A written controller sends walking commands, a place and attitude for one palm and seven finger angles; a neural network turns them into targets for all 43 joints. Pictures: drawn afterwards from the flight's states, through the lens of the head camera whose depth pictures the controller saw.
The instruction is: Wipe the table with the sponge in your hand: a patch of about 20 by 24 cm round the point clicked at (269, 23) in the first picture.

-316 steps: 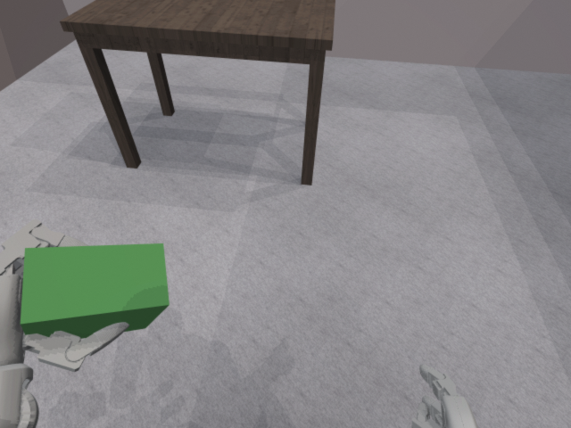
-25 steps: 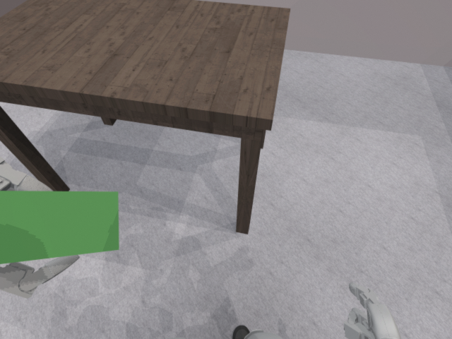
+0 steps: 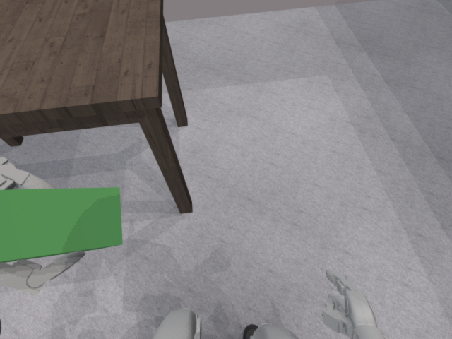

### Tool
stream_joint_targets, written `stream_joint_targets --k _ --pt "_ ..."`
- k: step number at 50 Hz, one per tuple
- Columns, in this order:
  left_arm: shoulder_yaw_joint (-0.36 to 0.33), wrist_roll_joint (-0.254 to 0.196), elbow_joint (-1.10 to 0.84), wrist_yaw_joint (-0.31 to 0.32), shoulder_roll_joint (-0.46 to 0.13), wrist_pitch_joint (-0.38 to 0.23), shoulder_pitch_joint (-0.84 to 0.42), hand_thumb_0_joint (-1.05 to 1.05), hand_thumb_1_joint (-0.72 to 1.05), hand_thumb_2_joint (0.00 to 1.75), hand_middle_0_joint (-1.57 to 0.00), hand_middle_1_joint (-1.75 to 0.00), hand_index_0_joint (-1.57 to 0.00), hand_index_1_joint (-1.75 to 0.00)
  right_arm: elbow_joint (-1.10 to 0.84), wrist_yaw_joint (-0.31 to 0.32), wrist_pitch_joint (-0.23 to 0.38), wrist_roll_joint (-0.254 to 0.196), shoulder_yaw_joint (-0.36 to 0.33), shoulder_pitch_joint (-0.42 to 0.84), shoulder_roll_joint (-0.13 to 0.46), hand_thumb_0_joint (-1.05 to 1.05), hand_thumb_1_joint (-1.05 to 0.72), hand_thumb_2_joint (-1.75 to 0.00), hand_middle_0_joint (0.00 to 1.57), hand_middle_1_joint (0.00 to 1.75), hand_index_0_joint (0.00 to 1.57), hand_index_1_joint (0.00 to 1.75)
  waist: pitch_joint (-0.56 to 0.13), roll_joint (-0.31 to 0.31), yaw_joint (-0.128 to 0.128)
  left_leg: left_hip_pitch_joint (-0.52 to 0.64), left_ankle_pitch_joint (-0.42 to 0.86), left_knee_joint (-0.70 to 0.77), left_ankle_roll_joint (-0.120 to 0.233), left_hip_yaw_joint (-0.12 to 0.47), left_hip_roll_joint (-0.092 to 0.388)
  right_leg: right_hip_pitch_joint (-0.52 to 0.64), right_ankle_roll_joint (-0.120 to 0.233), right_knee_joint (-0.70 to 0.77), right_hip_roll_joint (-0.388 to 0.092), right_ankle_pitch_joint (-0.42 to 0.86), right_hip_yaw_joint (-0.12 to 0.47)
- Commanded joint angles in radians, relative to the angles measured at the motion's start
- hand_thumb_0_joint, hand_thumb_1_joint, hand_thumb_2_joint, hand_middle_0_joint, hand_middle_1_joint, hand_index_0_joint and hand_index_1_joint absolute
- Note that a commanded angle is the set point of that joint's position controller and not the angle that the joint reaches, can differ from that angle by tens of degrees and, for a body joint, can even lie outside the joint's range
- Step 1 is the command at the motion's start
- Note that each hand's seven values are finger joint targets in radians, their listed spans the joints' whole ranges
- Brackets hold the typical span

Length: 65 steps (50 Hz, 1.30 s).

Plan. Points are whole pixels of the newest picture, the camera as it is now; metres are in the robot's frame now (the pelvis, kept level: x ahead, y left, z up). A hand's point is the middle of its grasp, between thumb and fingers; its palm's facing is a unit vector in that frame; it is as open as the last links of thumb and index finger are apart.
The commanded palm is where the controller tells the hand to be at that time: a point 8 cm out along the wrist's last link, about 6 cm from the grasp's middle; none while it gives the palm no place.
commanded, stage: turn to face it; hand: left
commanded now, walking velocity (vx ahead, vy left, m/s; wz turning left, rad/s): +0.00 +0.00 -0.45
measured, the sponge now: (74, 224) +0.24 +0.20 +0.15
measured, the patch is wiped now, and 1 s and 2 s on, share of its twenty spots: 0.00 0.00 0.00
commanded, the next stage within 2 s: take the last steps up to it in 0.42 s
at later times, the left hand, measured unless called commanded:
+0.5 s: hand (60, 241) +0.21 +0.19 +0.17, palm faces +0.26 -0.84 -0.47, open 10.2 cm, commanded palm +0.18 +0.23 +0.18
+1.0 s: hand (53, 269) +0.18 +0.19 +0.17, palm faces +0.25 -0.86 -0.45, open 10.2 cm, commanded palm +0.14 +0.24 +0.18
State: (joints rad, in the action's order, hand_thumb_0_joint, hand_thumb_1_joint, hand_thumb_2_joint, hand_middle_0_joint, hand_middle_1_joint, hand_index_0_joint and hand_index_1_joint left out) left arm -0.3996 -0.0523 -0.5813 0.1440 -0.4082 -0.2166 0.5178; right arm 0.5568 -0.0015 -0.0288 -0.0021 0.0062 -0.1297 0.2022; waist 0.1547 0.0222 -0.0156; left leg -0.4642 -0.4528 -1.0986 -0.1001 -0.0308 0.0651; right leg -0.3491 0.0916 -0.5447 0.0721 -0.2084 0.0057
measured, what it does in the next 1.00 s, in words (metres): steps on the spot: left foot, then right foot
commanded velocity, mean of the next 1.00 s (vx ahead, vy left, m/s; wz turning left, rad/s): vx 0.15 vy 0.08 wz -0.11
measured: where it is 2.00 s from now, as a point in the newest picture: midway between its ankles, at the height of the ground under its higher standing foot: outside the picture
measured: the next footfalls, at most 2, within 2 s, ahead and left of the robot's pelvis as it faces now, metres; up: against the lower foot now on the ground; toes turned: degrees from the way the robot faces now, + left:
left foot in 0.32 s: -0.01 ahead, +0.14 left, +0.00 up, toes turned -5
right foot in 0.52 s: +0.01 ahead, -0.11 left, +0.00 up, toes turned -15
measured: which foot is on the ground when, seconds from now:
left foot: up 0.00-0.30, down 0.32-0.56, up 0.58-0.92, down 0.94-1.00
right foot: down 0.00-0.34, up 0.36-0.50, down 0.52-1.00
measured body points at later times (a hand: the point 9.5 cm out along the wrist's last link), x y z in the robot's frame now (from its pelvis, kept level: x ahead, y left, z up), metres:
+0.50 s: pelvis -0.04 -0.01 -0.01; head -0.02 -0.02 +0.44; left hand +0.19 +0.24 +0.20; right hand +0.10 -0.25 -0.10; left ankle -0.05 +0.14 -0.73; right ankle -0.02 -0.10 -0.72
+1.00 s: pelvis -0.07 -0.01 +0.00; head -0.06 -0.02 +0.45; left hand +0.16 +0.23 +0.20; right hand +0.02 -0.30 -0.09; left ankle -0.05 +0.12 -0.73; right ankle -0.04 -0.10 -0.72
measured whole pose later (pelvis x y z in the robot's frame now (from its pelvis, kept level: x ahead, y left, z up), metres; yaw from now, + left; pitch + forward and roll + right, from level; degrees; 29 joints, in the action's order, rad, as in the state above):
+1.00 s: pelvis -0.07 -0.01 +0.00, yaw -11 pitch -1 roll +2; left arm -0.35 0.00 -0.48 0.16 -0.36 -0.23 0.50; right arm 0.62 0.07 0.07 0.00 -0.05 -0.26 0.27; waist 0.03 -0.02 -0.01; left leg -0.21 -0.26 -0.49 0.01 -0.10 0.03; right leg -0.39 0.02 -0.70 -0.02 -0.37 -0.07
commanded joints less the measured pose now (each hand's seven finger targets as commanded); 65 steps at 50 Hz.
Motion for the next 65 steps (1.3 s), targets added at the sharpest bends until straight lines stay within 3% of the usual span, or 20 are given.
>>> stream_joint_targets --k 1,13,18,24,26,27,28,29,31,34,44,47,49,54,55,56,57,58,61,65 --pt "-0.178 -0.020 -0.151 0.032 -0.173 -0.054 0.062 0.00 0.10 1.30 -1.20 -1.60 -1.20 -1.60 -0.160 0.016 0.020 -0.008 -0.046 0.057 0.090 0.00 -0.90 -0.90 0.20 0.30 0.20 0.30 -0.334 -0.117 0.030 -0.022 0.027 0.122 0.012 0.028 0.000 0.285 0.080 0.175 -0.290 0.442 0.330" --pt "-0.111 0.011 -0.203 0.026 -0.176 -0.035 -0.024 0.00 0.10 1.30 -1.20 -1.60 -1.20 -1.60 -0.164 0.026 0.022 -0.012 -0.058 0.008 0.128 0.00 -0.90 -0.90 0.20 0.30 0.20 0.30 -0.333 -0.042 0.031 0.310 0.094 0.638 0.088 0.010 -0.025 0.079 -0.002 0.244 -0.223 0.024 0.406" --pt "-0.123 0.014 -0.171 0.008 -0.165 -0.038 -0.035 0.00 0.10 1.30 -1.20 -1.60 -1.20 -1.60 -0.184 0.045 0.064 -0.013 -0.056 0.030 0.122 0.00 -0.90 -0.90 0.20 0.30 0.20 0.30 -0.245 0.289 0.047 0.198 0.300 0.801 0.245 0.211 0.311 -0.065 -0.114 -0.310 -0.018 -0.229 0.071" --pt "-0.015 0.034 -0.138 0.003 -0.094 -0.019 -0.187 0.00 0.10 1.30 -1.20 -1.60 -1.20 -1.60 -0.136 0.029 0.130 -0.018 -0.051 -0.024 0.144 0.00 -0.90 -0.90 0.20 0.30 0.20 0.30 -0.176 0.173 0.018 0.250 0.670 0.571 0.144 -0.006 0.237 0.065 -0.126 -0.030 -0.045 -0.069 -0.097" --pt "-0.046 0.041 -0.103 0.005 -0.126 -0.029 -0.216 0.00 0.10 1.30 -1.20 -1.60 -1.20 -1.60 -0.128 0.029 0.136 -0.018 -0.047 -0.017 0.133 0.00 -0.90 -0.90 0.20 0.30 0.20 0.30 -0.197 0.062 0.017 0.149 0.516 0.426 0.111 -0.025 0.186 0.216 -0.091 0.081 -0.117 0.194 -0.030" --pt "-0.052 0.043 -0.092 0.011 -0.142 -0.030 -0.235 0.00 0.10 1.30 -1.20 -1.60 -1.20 -1.60 -0.131 0.031 0.134 -0.019 -0.045 -0.013 0.115 0.00 -0.90 -0.90 0.20 0.30 0.20 0.30 -0.233 -0.103 0.004 0.055 0.273 0.291 0.070 -0.082 0.073 0.272 -0.021 0.101 -0.256 0.408 0.173" --pt "-0.082 0.026 -0.073 0.013 -0.165 -0.022 -0.182 0.00 0.10 1.30 -1.20 -1.60 -1.20 -1.60 -0.143 0.031 0.130 -0.026 -0.066 0.001 0.119 0.00 -0.90 -0.90 0.20 0.30 0.20 0.30 -0.280 -0.297 0.028 0.007 -0.095 0.105 0.052 -0.054 -0.030 0.250 0.053 0.226 -0.395 0.354 0.436" --pt "-0.122 0.019 -0.092 0.018 -0.201 -0.024 -0.133 0.00 0.10 1.30 -1.20 -1.60 -1.20 -1.60 -0.130 0.037 0.111 -0.019 -0.063 0.022 0.127 0.00 -0.90 -0.90 0.20 0.30 0.20 0.30 -0.274 -0.207 0.041 0.002 -0.124 0.001 0.064 0.031 -0.017 0.197 0.046 0.286 -0.416 0.120 0.471" --pt "-0.126 0.017 -0.146 0.028 -0.185 -0.031 -0.040 0.00 0.10 1.30 -1.20 -1.60 -1.20 -1.60 -0.115 0.038 0.087 -0.006 -0.023 0.045 0.084 0.00 -0.90 -0.90 0.20 0.30 0.20 0.30 -0.275 -0.077 0.024 -0.051 -0.008 -0.004 0.073 0.059 0.004 0.203 0.090 0.288 -0.399 -0.095 0.389" --pt "-0.140 0.020 -0.152 0.030 -0.185 -0.048 0.004 0.00 0.10 1.30 -1.20 -1.60 -1.20 -1.60 -0.104 0.047 0.072 -0.002 -0.026 0.051 0.086 0.00 -0.90 -0.90 0.20 0.30 0.20 0.30 -0.281 -0.116 0.015 0.003 0.033 0.149 0.074 0.014 0.009 0.147 0.070 0.321 -0.369 -0.164 0.253" --pt "-0.060 0.035 -0.101 0.036 -0.119 -0.062 -0.055 0.00 0.10 1.30 -1.20 -1.60 -1.20 -1.60 -0.090 0.065 0.130 0.002 -0.058 -0.025 0.111 0.00 -0.90 -0.90 0.20 0.30 0.20 0.30 -0.262 -0.100 0.007 0.297 0.072 0.672 0.128 -0.089 -0.045 0.069 0.013 0.267 -0.321 -0.350 0.188" --pt "-0.043 0.043 -0.137 0.036 -0.102 -0.083 -0.107 0.00 0.10 1.30 -1.20 -1.60 -1.20 -1.60 -0.102 0.074 0.145 0.005 -0.073 -0.026 0.155 0.00 -0.90 -0.90 0.20 0.30 0.20 0.30 -0.203 0.206 0.010 0.399 -0.043 0.845 0.254 0.219 0.196 -0.131 -0.087 -0.118 -0.103 -0.299 -0.036" --pt "-0.082 0.057 -0.123 0.028 -0.161 -0.088 -0.150 0.00 0.10 1.30 -1.20 -1.60 -1.20 -1.60 -0.077 0.076 0.159 -0.004 -0.074 -0.016 0.131 0.00 -0.90 -0.90 0.20 0.30 0.20 0.30 -0.152 0.226 0.008 0.229 -0.179 0.911 0.325 0.321 0.287 -0.164 -0.109 -0.407 -0.111 -0.298 -0.073" --pt "-0.027 0.053 -0.088 0.021 -0.107 -0.073 -0.179 0.00 0.10 1.30 -1.20 -1.60 -1.20 -1.60 -0.049 0.072 0.177 -0.002 -0.060 -0.004 0.129 0.00 -0.90 -0.90 0.20 0.30 0.20 0.30 -0.115 0.182 0.023 0.089 -0.011 0.727 0.233 0.071 0.160 0.113 -0.119 -0.059 -0.110 -0.212 -0.173" --pt "-0.018 0.056 -0.083 0.020 -0.096 -0.073 -0.195 0.00 0.10 1.30 -1.20 -1.60 -1.20 -1.60 -0.046 0.071 0.176 0.000 -0.062 0.000 0.130 0.00 -0.90 -0.90 0.20 0.30 0.20 0.30 -0.128 0.127 0.026 0.036 0.011 0.625 0.206 0.044 0.129 0.211 -0.104 0.052 -0.126 -0.163 -0.142" --pt "-0.037 0.061 -0.054 0.021 -0.120 -0.073 -0.197 0.00 0.10 1.30 -1.20 -1.60 -1.20 -1.60 -0.045 0.067 0.171 0.000 -0.061 -0.006 0.114 0.00 -0.90 -0.90 0.20 0.30 0.20 0.30 -0.145 -0.040 0.028 -0.073 0.023 0.407 0.171 -0.022 0.062 0.300 -0.041 0.174 -0.244 -0.220 0.059" --pt "-0.081 0.052 -0.029 0.025 -0.171 -0.070 -0.194 0.00 0.10 1.30 -1.20 -1.60 -1.20 -1.60 -0.058 0.061 0.165 -0.005 -0.063 0.011 0.096 0.00 -0.90 -0.90 0.20 0.30 0.20 0.30 -0.167 -0.331 0.034 -0.243 -0.055 0.106 0.119 -0.091 -0.049 0.378 0.073 0.290 -0.482 -0.168 0.479" --pt "-0.080 0.034 -0.039 0.019 -0.161 -0.075 -0.232 0.00 0.10 1.30 -1.20 -1.60 -1.20 -1.60 -0.056 0.051 0.162 -0.005 -0.081 0.014 0.132 0.00 -0.90 -0.90 0.20 0.30 0.20 0.30 -0.178 -0.306 0.035 -0.235 -0.025 -0.054 0.098 0.038 -0.022 0.316 0.086 0.357 -0.541 -0.253 0.578" --pt "-0.081 0.026 -0.050 0.002 -0.145 -0.094 -0.141 0.00 0.10 1.30 -1.20 -1.60 -1.20 -1.60 -0.041 0.042 0.130 -0.003 -0.053 0.030 0.098 0.00 -0.90 -0.90 0.20 0.30 0.20 0.30 -0.129 -0.086 0.024 -0.244 0.108 -0.140 0.076 0.069 0.043 0.216 0.095 0.313 -0.488 -0.072 0.322" --pt "-0.099 0.032 -0.082 0.013 -0.142 -0.111 -0.064 0.00 0.10 1.30 -1.20 -1.60 -1.20 -1.60 -0.062 0.041 0.111 0.004 -0.045 0.026 0.084 0.00 -0.90 -0.90 0.20 0.30 0.20 0.30 -0.215 -0.143 0.020 -0.103 0.159 0.185 0.079 -0.016 0.056 0.226 0.051 0.243 -0.413 0.190 0.058"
